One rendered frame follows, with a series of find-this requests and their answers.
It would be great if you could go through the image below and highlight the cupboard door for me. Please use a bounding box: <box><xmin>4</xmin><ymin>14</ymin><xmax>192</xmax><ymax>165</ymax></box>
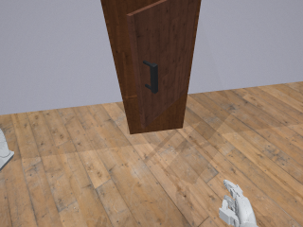
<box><xmin>126</xmin><ymin>0</ymin><xmax>198</xmax><ymax>130</ymax></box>

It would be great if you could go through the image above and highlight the handle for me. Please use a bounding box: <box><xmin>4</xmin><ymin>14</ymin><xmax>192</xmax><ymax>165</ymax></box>
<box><xmin>143</xmin><ymin>60</ymin><xmax>158</xmax><ymax>94</ymax></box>

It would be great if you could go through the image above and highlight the left robot hand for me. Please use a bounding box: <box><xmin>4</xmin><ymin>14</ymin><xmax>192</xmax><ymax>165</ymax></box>
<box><xmin>0</xmin><ymin>129</ymin><xmax>14</xmax><ymax>171</ymax></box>

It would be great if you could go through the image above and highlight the right robot hand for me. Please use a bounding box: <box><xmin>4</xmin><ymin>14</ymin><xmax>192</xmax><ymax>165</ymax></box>
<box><xmin>219</xmin><ymin>179</ymin><xmax>257</xmax><ymax>227</ymax></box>

